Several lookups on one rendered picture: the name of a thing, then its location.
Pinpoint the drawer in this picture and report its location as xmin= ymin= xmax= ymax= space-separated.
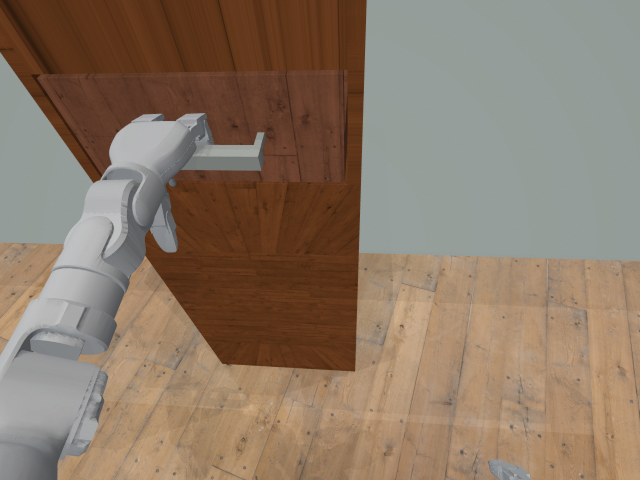
xmin=37 ymin=70 xmax=348 ymax=183

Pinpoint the left robot upper arm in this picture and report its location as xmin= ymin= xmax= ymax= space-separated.
xmin=0 ymin=350 xmax=108 ymax=480

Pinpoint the cabinet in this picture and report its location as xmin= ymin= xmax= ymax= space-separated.
xmin=0 ymin=0 xmax=367 ymax=371

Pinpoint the left robot hand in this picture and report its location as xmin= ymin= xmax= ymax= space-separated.
xmin=109 ymin=113 xmax=214 ymax=253

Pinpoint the handle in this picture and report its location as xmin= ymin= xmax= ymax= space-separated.
xmin=181 ymin=132 xmax=266 ymax=171

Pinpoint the right robot hand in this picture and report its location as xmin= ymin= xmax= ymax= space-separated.
xmin=489 ymin=459 xmax=532 ymax=480

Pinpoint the left robot forearm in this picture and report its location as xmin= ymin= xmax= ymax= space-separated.
xmin=0 ymin=162 xmax=165 ymax=382

